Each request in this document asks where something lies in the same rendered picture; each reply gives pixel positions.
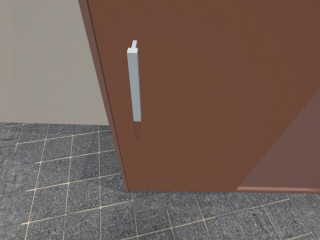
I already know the handle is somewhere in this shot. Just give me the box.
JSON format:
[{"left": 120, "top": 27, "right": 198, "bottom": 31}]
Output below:
[{"left": 127, "top": 40, "right": 142, "bottom": 122}]

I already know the wardrobe door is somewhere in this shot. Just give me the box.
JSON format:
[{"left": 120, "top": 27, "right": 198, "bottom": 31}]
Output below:
[
  {"left": 88, "top": 0, "right": 320, "bottom": 193},
  {"left": 239, "top": 89, "right": 320, "bottom": 188}
]

